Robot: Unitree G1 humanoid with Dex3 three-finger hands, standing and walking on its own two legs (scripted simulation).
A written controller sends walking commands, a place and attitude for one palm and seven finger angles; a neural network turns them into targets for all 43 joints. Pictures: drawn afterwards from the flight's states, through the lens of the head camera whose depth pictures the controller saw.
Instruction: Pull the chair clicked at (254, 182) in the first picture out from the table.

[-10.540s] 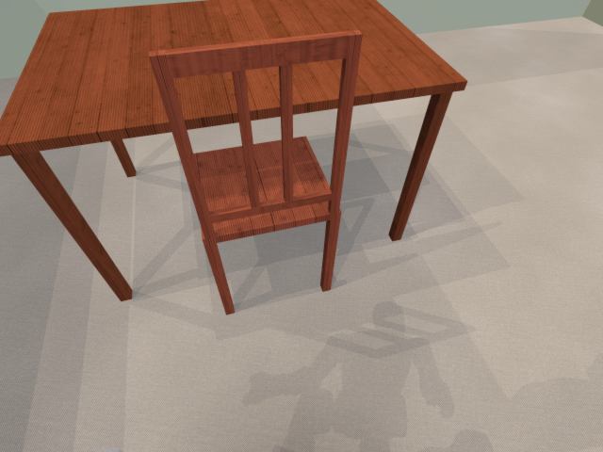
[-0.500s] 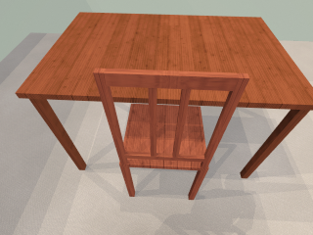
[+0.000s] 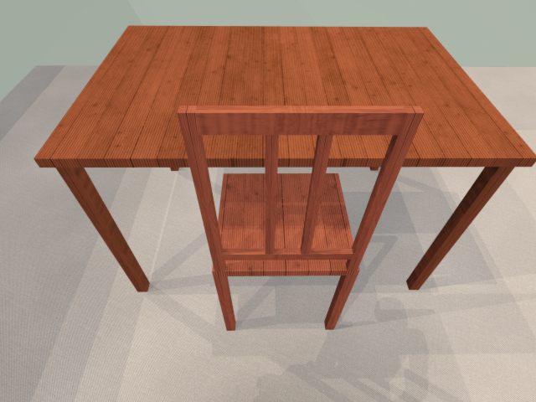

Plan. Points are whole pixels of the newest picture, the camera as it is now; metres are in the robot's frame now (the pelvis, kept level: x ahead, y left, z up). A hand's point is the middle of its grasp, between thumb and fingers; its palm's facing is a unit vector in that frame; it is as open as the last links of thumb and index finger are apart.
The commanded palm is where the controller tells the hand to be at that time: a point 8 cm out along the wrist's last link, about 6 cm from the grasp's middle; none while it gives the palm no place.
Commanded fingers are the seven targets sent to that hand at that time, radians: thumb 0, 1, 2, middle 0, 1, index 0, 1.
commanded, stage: come to a stop and stand still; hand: left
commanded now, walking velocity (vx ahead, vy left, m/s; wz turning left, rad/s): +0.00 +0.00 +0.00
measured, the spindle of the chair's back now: (270, 203) +0.51 +0.02 -0.05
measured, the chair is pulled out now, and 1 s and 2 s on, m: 0.00 0.00 0.00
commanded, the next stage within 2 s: look again from close up in 0.56 s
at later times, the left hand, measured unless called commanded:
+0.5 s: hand out of the picture +0.01 +0.16 -0.17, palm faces +0.01 -0.99 -0.17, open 7.4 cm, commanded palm none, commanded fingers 0.00 0.90 0.90 -0.20 -0.30 -0.20 -0.30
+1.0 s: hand out of the picture +0.02 +0.17 -0.17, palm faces +0.00 -0.98 -0.19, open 7.4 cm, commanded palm none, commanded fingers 0.00 0.90 0.90 -0.20 -0.30 -0.20 -0.30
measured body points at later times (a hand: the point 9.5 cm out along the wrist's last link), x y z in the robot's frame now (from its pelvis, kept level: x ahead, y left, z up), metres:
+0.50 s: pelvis +0.02 +0.00 +0.00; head +0.03 +0.01 +0.45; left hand +0.01 +0.21 -0.16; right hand +0.04 -0.22 -0.15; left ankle +0.03 +0.08 -0.74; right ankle -0.02 -0.12 -0.74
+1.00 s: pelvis +0.03 +0.00 +0.01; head +0.04 +0.00 +0.45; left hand +0.02 +0.22 -0.16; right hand +0.03 -0.22 -0.16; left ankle +0.03 +0.08 -0.74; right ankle -0.02 -0.12 -0.74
